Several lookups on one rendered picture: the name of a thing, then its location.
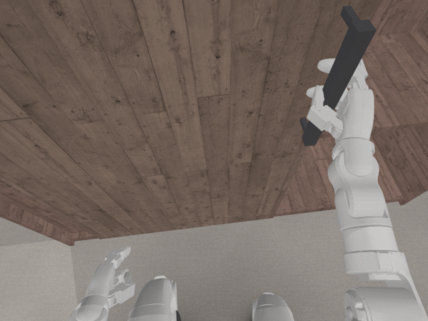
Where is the wardrobe door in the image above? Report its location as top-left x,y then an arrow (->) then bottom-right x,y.
0,0 -> 380,239
0,183 -> 86,233

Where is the right robot thigh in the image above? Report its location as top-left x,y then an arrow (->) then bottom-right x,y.
252,294 -> 294,321

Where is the robot left hand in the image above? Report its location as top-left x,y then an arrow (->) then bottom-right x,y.
85,246 -> 135,308

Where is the robot right hand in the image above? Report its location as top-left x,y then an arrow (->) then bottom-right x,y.
306,58 -> 375,144

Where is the robot right forearm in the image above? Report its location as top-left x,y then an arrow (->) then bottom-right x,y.
328,137 -> 428,321

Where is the robot thigh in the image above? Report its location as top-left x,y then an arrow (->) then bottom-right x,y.
127,278 -> 178,321
252,294 -> 294,321

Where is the left robot thigh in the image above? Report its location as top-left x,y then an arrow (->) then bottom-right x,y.
127,278 -> 178,321

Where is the right robot upper arm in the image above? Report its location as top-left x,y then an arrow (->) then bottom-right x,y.
344,287 -> 426,321

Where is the handle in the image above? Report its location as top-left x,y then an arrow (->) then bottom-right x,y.
300,5 -> 376,146

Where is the robot left forearm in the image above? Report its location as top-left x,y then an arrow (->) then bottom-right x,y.
68,295 -> 109,321

